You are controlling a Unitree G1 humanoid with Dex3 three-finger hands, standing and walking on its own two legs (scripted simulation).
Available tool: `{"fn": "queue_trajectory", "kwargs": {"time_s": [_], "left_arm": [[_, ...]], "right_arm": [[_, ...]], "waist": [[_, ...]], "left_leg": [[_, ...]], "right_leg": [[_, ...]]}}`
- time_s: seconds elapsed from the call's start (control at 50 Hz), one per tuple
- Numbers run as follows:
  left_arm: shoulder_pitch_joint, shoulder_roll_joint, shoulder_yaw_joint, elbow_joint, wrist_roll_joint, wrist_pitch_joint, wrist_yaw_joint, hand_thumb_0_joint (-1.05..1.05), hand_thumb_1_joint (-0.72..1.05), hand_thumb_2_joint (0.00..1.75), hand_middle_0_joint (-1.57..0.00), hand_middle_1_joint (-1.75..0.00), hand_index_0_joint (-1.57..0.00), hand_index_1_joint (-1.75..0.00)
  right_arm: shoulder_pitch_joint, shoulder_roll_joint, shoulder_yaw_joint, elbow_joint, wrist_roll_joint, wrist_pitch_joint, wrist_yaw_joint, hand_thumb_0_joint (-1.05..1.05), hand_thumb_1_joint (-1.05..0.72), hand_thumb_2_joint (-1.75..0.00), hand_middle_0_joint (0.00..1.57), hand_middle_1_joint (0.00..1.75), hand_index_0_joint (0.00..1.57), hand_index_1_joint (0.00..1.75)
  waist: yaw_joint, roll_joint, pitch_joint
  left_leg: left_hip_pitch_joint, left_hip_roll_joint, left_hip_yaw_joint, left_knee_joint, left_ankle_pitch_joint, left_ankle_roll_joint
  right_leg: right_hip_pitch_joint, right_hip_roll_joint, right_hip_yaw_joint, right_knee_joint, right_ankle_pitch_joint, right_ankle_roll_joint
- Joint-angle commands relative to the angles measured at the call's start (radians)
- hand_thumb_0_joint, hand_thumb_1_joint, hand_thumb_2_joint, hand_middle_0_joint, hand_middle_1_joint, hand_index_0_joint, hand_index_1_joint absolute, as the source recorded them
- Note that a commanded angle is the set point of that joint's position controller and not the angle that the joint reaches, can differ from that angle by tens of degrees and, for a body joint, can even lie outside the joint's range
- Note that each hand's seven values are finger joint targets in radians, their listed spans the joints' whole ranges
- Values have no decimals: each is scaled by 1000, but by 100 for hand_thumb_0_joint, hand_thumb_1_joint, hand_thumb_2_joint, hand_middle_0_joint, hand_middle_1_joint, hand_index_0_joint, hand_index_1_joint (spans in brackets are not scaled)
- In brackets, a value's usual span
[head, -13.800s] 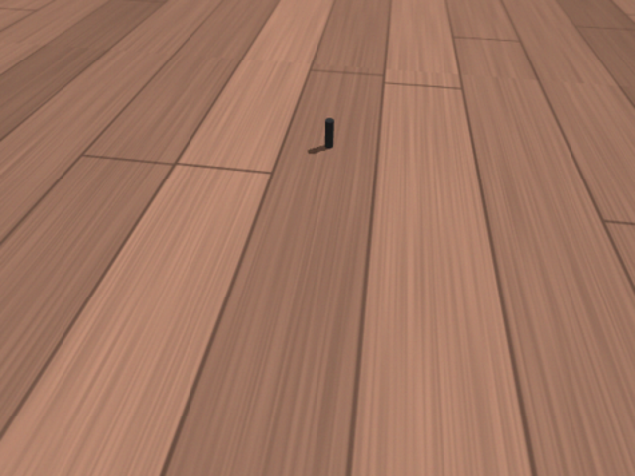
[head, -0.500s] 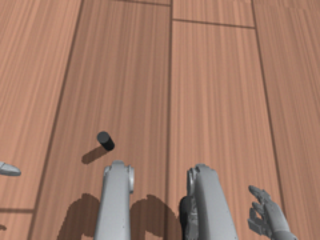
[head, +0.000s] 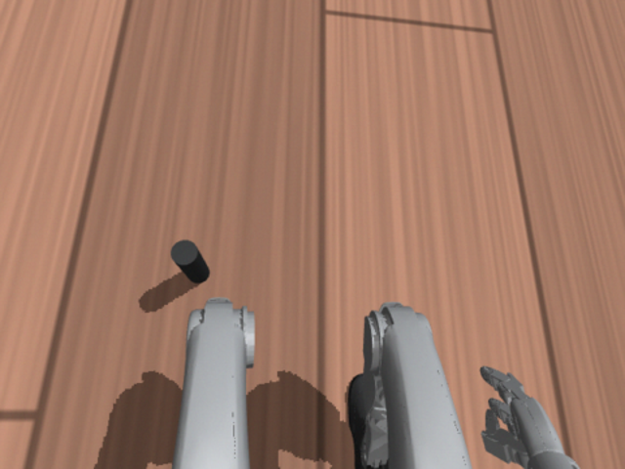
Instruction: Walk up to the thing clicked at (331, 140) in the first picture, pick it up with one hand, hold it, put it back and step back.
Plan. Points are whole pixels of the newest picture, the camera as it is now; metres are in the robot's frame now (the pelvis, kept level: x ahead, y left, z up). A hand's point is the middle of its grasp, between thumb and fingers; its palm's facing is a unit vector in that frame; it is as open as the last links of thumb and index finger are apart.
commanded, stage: go down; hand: left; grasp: from the side
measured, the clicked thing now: (192, 263) +0.43 +0.23 -0.34
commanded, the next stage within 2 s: approach in 1.10 s
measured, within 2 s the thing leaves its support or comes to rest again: neither
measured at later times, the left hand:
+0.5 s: hand out of the picture +0.35 +0.41 -0.03, palm faces +0.15 -0.97 -0.17, open 17.2 cm
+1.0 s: hand out of the picture +0.36 +0.41 -0.04, palm faces +0.16 -0.98 -0.15, open 17.2 cm
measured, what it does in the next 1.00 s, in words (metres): stands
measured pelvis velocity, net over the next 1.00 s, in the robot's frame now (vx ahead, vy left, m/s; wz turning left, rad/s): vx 0.00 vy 0.01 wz -0.02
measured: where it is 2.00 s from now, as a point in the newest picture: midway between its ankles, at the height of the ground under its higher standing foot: (293, 452)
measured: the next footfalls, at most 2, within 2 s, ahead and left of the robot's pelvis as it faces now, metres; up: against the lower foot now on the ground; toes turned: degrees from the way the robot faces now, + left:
none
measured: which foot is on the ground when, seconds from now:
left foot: down 0.00-1.00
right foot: down 0.00-1.00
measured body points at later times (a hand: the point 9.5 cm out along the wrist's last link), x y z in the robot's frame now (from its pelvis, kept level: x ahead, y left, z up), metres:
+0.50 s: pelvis +0.00 +0.00 -0.03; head +0.19 +0.07 +0.38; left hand +0.34 +0.46 -0.02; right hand +0.17 -0.27 -0.13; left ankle +0.09 +0.15 -0.38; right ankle +0.10 -0.14 -0.38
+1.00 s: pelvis +0.00 +0.01 -0.05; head +0.19 +0.08 +0.36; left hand +0.35 +0.46 -0.03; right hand +0.16 -0.27 -0.14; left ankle +0.09 +0.15 -0.38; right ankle +0.10 -0.14 -0.38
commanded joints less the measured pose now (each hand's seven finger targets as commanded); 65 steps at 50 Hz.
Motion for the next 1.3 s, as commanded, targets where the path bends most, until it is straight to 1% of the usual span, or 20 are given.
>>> {"fn": "queue_trajectory", "kwargs": {"time_s": [0.0, 0.08, 0.22, 0.28, 0.4, 0.42, 0.5, 0.66, 0.78, 0.8, 0.82, 0.98, 1.0, 1.04, 1.1, 1.12, 1.14, 1.18, 1.24, 1.28], "left_arm": [[-147, 428, 105, -191, -41, -59, 0, 0, -47, 13, -2, -10, -2, -10], [-138, 415, 106, -190, -48, -47, -5, 0, -49, 14, -2, -11, -2, -11], [-172, 406, 95, -171, -56, -49, -20, 0, -50, 12, -2, -10, -2, -10], [-171, 432, 111, -173, -56, -59, -25, 0, -50, 12, -2, -10, -2, -10], [-194, 412, 100, -169, -58, -62, -36, 0, -51, 12, -3, -11, -3, -11], [-195, 450, 121, -197, -57, -63, -33, 0, -50, 13, -2, -11, -2, -11], [-196, 419, 104, -182, -62, -62, -36, 0, -51, 13, -3, -11, -2, -11], [-205, 430, 122, -165, -70, -70, -39, 0, -50, 13, -3, -11, -2, -10], [-213, 437, 123, -152, -65, -80, -46, 0, -47, 12, -3, -10, -3, -10], [-237, 432, 109, -158, -64, -82, -49, 0, -47, 12, -3, -11, -3, -11], [-242, 455, 128, -163, -67, -86, -47, 0, -47, 13, -2, -11, -2, -11], [-244, 443, 116, -138, -62, -89, -53, 0, -45, 13, -3, -11, -3, -11], [-252, 471, 132, -165, -67, -91, -51, 0, -46, 13, -3, -11, -3, -11], [-231, 431, 119, -150, -70, -90, -55, 0, -48, 12, -3, -11, -3, -10], [-233, 464, 130, -170, -71, -90, -53, 0, -48, 11, -3, -10, -3, -10], [-225, 430, 119, -151, -74, -89, -56, 0, -45, 12, -3, -10, -3, -10], [-246, 478, 144, -179, -76, -94, -50, 0, -49, 11, -3, -10, -3, -10], [-241, 446, 136, -171, -87, -98, -55, 0, -53, 16, -7, -16, -4, -18], [-202, 397, 125, -128, -103, -108, -71, 0, -51, 7, -7, -11, -4, -12], [-207, 325, 95, -73, -118, -129, -87, 0, -49, 8, -6, -11, -4, -12]], "right_arm": [[89, -230, -79, -73, 0, -25, -16, 0, -88, -90, 20, 30, 20, 30], [106, -223, -75, -62, 1, -18, -13, 0, -89, -90, 20, 30, 20, 30], [84, -228, -75, -73, 2, -23, -11, 0, -89, -90, 20, 30, 20, 30], [92, -228, -73, -71, -1, -25, -11, 0, -89, -90, 20, 30, 20, 30], [104, -239, -75, -58, -1, -25, -8, 0, -89, -90, 20, 30, 20, 30], [104, -240, -73, -62, -3, -23, -8, 0, -88, -90, 20, 30, 20, 30], [107, -236, -69, -55, -1, -19, -6, 0, -89, -90, 20, 30, 20, 30], [94, -236, -69, -62, -5, -17, -2, 0, -88, -90, 20, 30, 20, 30], [91, -249, -70, -57, -5, -20, 0, 0, -88, -90, 20, 30, 20, 30], [101, -247, -67, -52, -8, -18, 0, 0, -88, -90, 20, 30, 20, 30], [92, -252, -68, -61, -8, -18, -1, 0, -88, -90, 20, 30, 20, 30], [97, -253, -64, -53, -10, -17, 3, 0, -88, -90, 20, 30, 20, 30], [94, -254, -64, -58, -9, -15, 3, 0, -89, -90, 20, 30, 20, 30], [96, -253, -65, -55, -10, -14, 4, 0, -89, -90, 20, 30, 20, 30], [91, -262, -68, -59, -4, -13, 4, 0, -89, -90, 20, 30, 20, 30], [100, -254, -65, -47, -4, -11, 6, 0, -88, -90, 20, 30, 20, 30], [84, -259, -64, -67, -2, -11, 6, 0, -89, -90, 20, 30, 20, 30], [92, -253, -63, -58, -3, -11, 6, 0, -91, -91, 20, 30, 20, 30], [88, -250, -62, -54, -5, -15, 8, 0, -89, -90, 20, 30, 20, 30], [80, -247, -58, -50, -9, -22, 10, 0, -88, -90, 20, 30, 20, 30]], "waist": [[55, 236, -593], [53, 231, -603], [31, 209, -530], [38, 197, -559], [36, 250, -565], [49, 267, -590], [33, 247, -571], [34, 203, -551], [30, 244, -557], [15, 252, -561], [29, 239, -561], [15, 254, -550], [32, 255, -572], [24, 269, -569], [31, 281, -555], [24, 279, -539], [30, 260, -540], [26, 243, -550], [18, 228, -527], [-17, 182, -471]], "left_leg": [[427, 2, 115, -292, 61, 86], [419, -1, 122, -260, 128, 85], [356, 1, 119, -244, 33, 93], [345, -2, 126, -224, 66, 94], [385, 2, 107, -237, 46, 84], [396, 0, 112, -232, 72, 83], [377, -2, 114, -213, 100, 85], [323, -7, 128, -174, 87, 93], [360, -1, 101, -192, 47, 85], [357, -2, 104, -186, 58, 85], [345, -3, 110, -181, 48, 88], [344, -4, 103, -170, 61, 83], [346, -7, 113, -164, 69, 85], [360, -7, 109, -164, 79, 81], [370, -5, 94, -180, 53, 79], [359, -6, 92, -178, 54, 79], [340, -6, 94, -177, 36, 82], [334, -8, 104, -158, 63, 84], [315, -10, 105, -143, 79, 84], [266, -9, 99, -118, 66, 89]], "right_leg": [[256, 7, -76, -205, 88, -80], [256, 7, -76, -186, 132, -82], [202, 11, -81, -183, 61, -79], [231, 10, -77, -178, 77, -78], [169, 10, -90, -138, 78, -83], [186, 9, -87, -136, 94, -84], [178, 7, -89, -126, 109, -84], [183, 7, -78, -135, 94, -79], [126, 9, -94, -94, 75, -83], [132, 8, -95, -94, 79, -83], [141, 9, -91, -100, 69, -82], [117, 7, -95, -79, 81, -83], [131, 8, -89, -86, 84, -83], [110, 7, -90, -74, 92, -85], [82, 6, -96, -66, 72, -87], [82, 4, -99, -61, 75, -85], [94, 6, -97, -69, 58, -84], [102, 7, -92, -71, 74, -83], [98, 8, -92, -65, 83, -83], [74, 11, -101, -58, 75, -80]]}}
